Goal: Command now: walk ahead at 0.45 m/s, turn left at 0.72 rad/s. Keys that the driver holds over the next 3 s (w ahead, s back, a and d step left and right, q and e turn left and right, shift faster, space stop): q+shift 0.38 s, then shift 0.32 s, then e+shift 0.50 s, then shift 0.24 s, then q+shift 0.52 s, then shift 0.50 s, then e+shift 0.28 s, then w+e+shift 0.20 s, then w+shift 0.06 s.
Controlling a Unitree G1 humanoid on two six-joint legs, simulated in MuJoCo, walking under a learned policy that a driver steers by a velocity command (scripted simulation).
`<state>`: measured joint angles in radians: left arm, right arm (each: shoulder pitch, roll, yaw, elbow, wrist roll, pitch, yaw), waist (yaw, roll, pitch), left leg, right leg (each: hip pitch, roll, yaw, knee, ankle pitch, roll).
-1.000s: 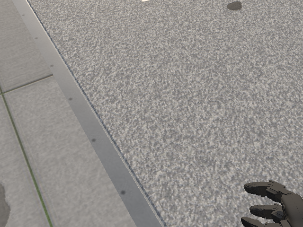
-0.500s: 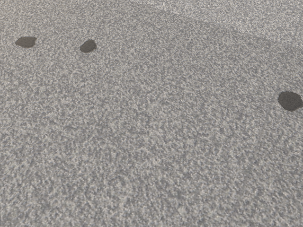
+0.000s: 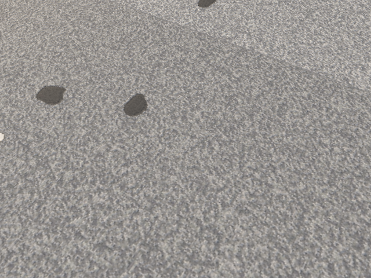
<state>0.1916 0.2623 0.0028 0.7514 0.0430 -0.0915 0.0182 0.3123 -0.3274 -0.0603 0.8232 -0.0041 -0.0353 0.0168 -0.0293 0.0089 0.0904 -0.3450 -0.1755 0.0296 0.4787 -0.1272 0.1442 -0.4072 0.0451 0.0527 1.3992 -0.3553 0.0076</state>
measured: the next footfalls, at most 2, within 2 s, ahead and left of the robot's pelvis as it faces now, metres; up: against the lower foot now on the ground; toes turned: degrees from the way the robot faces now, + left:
right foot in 0.30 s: +0.39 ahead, -0.08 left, +0.00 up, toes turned +25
left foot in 0.68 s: +0.19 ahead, +0.06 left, +0.00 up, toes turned +27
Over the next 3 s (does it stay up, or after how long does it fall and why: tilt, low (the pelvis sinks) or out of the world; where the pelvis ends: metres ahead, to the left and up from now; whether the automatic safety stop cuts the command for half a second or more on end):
stays up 0.32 -0.11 0.01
